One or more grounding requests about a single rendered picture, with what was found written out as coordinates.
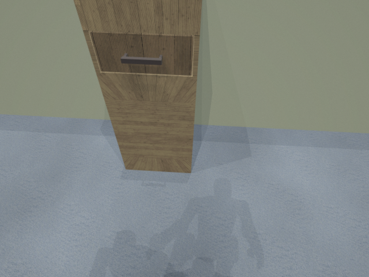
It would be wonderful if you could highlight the drawer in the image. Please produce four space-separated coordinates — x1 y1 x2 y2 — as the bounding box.
90 31 194 76

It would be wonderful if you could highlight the cabinet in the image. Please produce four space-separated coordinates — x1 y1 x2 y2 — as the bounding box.
74 0 202 173

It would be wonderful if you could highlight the handle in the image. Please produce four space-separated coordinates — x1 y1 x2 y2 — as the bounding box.
121 53 163 65

